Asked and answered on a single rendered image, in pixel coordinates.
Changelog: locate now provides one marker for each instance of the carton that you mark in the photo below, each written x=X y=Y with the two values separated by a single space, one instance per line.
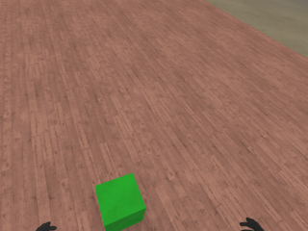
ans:
x=120 y=202

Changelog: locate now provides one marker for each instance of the robot left hand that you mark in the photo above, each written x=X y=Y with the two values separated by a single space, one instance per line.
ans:
x=46 y=227

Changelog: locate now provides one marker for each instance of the robot right hand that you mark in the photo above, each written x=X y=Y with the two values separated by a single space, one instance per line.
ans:
x=251 y=223

